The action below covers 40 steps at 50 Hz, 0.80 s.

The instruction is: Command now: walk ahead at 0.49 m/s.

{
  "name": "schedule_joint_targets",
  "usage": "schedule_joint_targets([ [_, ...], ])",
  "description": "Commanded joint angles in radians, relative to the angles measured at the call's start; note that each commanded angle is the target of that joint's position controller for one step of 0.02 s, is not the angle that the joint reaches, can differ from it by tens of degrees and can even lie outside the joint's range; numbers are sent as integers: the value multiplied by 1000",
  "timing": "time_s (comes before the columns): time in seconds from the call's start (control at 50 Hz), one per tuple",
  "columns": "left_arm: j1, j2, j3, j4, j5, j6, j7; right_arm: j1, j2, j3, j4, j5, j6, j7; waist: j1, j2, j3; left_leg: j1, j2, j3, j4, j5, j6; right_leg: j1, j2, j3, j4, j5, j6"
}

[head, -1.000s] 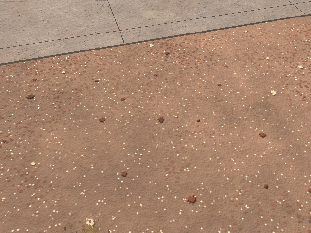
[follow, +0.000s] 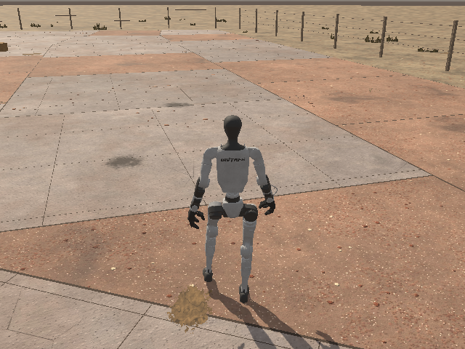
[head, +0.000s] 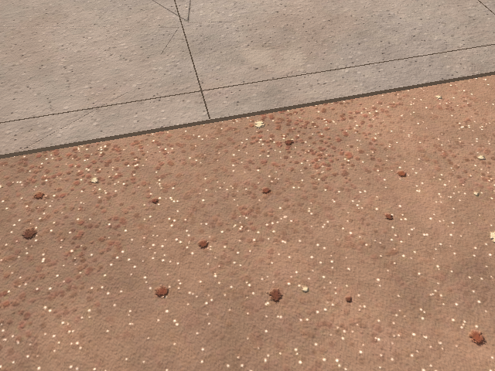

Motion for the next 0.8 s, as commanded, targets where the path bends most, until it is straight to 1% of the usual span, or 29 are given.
schedule_joint_targets([
  [0.02, -34, 154, 28, -58, -7, -10, 19, -41, -28, -1, -59, -3, -10, 7, -23, -82, 56, 35, -9, 19, -201, 186, -13, -97, -251, 137, -145, 163, -142],
  [0.06, 14, 166, 30, -41, -15, -6, 22, -116, -22, 5, -79, 3, -14, 16, 7, -80, 60, 71, -39, 46, -298, 241, -15, -69, -250, 117, -140, 150, -132],
  [0.1, 64, 166, 31, -20, -22, 2, 23, -180, -28, 8, -104, 9, -17, 26, 29, -79, 74, 61, -51, 40, -354, 232, -11, -5, -277, 135, -114, 145, -132],
  [0.14, 89, 167, 34, -7, -26, 16, 26, -217, -43, 5, -132, 12, -24, 37, 23, -83, 81, 41, -61, 18, -407, 175, 3, 77, -314, 170, -63, 166, -123],
  [0.18, 76, 185, 43, -11, -27, 27, 32, -184, -76, -7, -136, 12, -34, 45, -13, -102, 57, 105, -78, 12, -445, 107, 20, 121, -340, 205, -3, 218, -105],
  [0.2, 55, 195, 47, -18, -27, 32, 33, -131, -97, -17, -126, 12, -38, 45, -50, -116, 26, 193, -98, 28, -458, 73, 31, 120, -335, 208, 56, 308, -93],
  [0.22, 37, 183, 41, -27, -22, 36, 32, -5, -133, -38, -91, 11, -41, 39, -116, -109, -51, 372, -121, 49, -479, 65, 54, 90, -289, 180, 196, 422, -69],
  [0.24, 29, 140, 24, -49, -8, 35, 31, 180, -194, -61, -51, -2, -42, 29, -190, -74, -199, 665, -28, -31, -427, 75, 104, -55, -227, 141, 448, 330, -35],
  [0.26, 148, 10, -11, -67, -10, 20, 26, 302, -296, -88, -26, -21, -32, 24, -164, 162, -369, 1075, 237, -434, -470, -72, 240, -454, -64, 49, 841, -62, 44],
  [0.28, 150, 47, -6, -56, -30, 4, 24, 313, -215, -65, -27, -20, -29, 28, -172, 218, -428, 1084, 291, -667, -606, -176, 266, -572, -50, 182, 1009, -433, 43],
  [0.3, 69, 147, 23, -76, -57, -1, 26, 229, -146, -43, -40, -14, -31, 27, -161, 141, -264, 953, 258, -519, -625, -204, 211, -646, -105, 203, 1074, -378, 29],
  [0.32, 15, 151, 27, -89, -57, 1, 32, 147, -110, -31, -56, -11, -32, 27, -134, 86, -165, 809, 224, -379, -649, -149, 179, -640, -157, 175, 1056, -288, 25],
  [0.34, -12, 138, 33, -91, -44, 8, 38, 86, -77, -22, -56, -11, -34, 30, -107, 49, -91, 682, 181, -272, -690, -83, 161, -603, -189, 166, 1003, -219, 27],
  [0.36, 2, 118, 40, -88, -39, 21, 39, 53, -60, -18, -54, -17, -38, 31, -74, 74, -55, 595, 148, -183, -727, -41, 144, -545, -218, 172, 959, -167, 29],
  [0.38, 17, 94, 40, -86, -39, 36, 36, 35, -54, -19, -49, -22, -41, 32, -55, 81, -38, 541, 128, -127, -756, -16, 141, -501, -228, 166, 945, -139, 31],
  [0.4, 20, 70, 39, -89, -39, 48, 33, 32, -55, -21, -43, -23, -44, 31, -45, 72, -25, 514, 120, -77, -774, 25, 148, -493, -232, 158, 938, -119, 33],
  [0.42, 9, 61, 40, -101, -38, 59, 33, 35, -67, -26, -36, -24, -48, 28, -38, 60, -10, 501, 120, -37, -789, 65, 156, -509, -237, 157, 926, -91, 36],
  [0.46, -33, 62, 44, -127, -32, 70, 33, 52, -85, -34, -24, -26, -49, 18, -38, 33, 13, 511, 123, 24, -806, 120, 167, -566, -240, 168, 866, -16, 45],
  [0.5, -84, 61, 45, -151, -27, 68, 26, 70, -99, -40, -14, -27, -45, 8, -47, 20, 30, 539, 119, 78, -816, 143, 166, -604, -235, 167, 759, 71, 54],
  [0.54, -143, 52, 40, -173, -24, 61, 12, 79, -116, -44, -12, -25, -38, 0, -62, 11, 42, 559, 109, 135, -821, 160, 156, -596, -228, 137, 643, 154, 55],
  [0.62, -288, 38, 27, -234, -21, 56, -15, 143, -144, -55, 3, -10, -18, -10, -115, -15, 84, 654, 134, 204, -807, 189, 150, -620, -213, 63, 495, 180, 39],
  [0.66, -335, 41, 25, -266, -23, 57, -27, 170, -153, -60, 12, -1, -4, -9, -124, -12, 96, 726, 153, 225, -771, 237, 142, -638, -202, 37, 454, 129, 22],
  [0.68, -347, 46, 26, -280, -24, 57, -33, 174, -159, -63, 14, 4, 4, -9, -120, -5, 95, 756, 162, 236, -744, 290, 135, -632, -192, 21, 440, 90, 10],
  [0.7, -344, 56, 30, -290, -26, 59, -38, 165, -169, -66, 10, 7, 11, -9, -105, 6, 83, 773, 164, 253, -702, 405, 125, -598, -172, -2, 427, 48, -5],
  [0.72, -324, 73, 38, -296, -26, 61, -40, 152, -185, -70, 4, 11, 17, -11, -83, 26, 54, 784, 163, 268, -640, 576, 113, -536, -139, -33, 426, 0, -24],
  [0.74, -271, 96, 52, -292, -28, 64, -40, 140, -200, -75, -3, 15, 24, -13, -45, 47, 9, 786, 159, 280, -543, 744, 102, -447, -99, -64, 431, -50, -45],
  [0.76, -158, 135, 74, -269, -32, 65, -38, 122, -209, -76, -9, 18, 32, -14, 24, 48, -55, 757, 139, 297, -378, 839, 85, -294, -52, -85, 403, -56, -74],
  [0.78, 11, 199, 110, -223, -33, 68, -23, 112, -200, -69, -18, 19, 34, -15, 109, 16, -143, 628, 95, 314, -141, 740, 44, -25, -19, -59, 330, 9, -115],
  [0.8, 103, 301, 135, -199, -34, 76, 0, 141, -105, -39, -46, -24, 22, -12, 92, -196, -212, 321, 17, 304, 193, 59, -5, 250, -230, 272, 321, 62, -181],
])
Velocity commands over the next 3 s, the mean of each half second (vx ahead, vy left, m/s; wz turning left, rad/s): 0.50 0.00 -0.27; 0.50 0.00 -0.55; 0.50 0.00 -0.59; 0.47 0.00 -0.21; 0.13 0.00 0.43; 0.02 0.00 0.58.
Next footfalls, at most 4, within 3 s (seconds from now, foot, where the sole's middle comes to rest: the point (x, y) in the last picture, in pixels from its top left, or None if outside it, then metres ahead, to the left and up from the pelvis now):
0.24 left None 0.33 0.16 -0.78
0.78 right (324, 355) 0.56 -0.14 -0.78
1.28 left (308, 244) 0.91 -0.11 -0.78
1.80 right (430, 252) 0.90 -0.49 -0.78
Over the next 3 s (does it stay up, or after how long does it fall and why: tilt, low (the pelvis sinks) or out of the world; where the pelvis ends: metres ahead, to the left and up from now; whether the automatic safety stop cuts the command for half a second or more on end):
stays up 1.05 -0.54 0.00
